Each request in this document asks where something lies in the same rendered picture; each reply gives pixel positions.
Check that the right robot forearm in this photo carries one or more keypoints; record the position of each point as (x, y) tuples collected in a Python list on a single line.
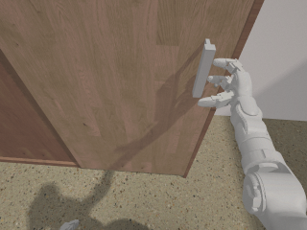
[(253, 140)]

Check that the left robot hand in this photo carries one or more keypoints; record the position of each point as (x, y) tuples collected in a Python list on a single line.
[(73, 224)]

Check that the right robot hand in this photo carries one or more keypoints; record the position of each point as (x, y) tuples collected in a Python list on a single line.
[(240, 85)]

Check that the handle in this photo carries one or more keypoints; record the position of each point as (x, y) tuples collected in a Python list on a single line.
[(207, 56)]

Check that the wardrobe door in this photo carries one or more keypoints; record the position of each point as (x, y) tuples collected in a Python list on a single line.
[(25, 131), (115, 78)]

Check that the robot right upper arm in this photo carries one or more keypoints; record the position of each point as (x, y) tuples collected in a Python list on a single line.
[(277, 199)]

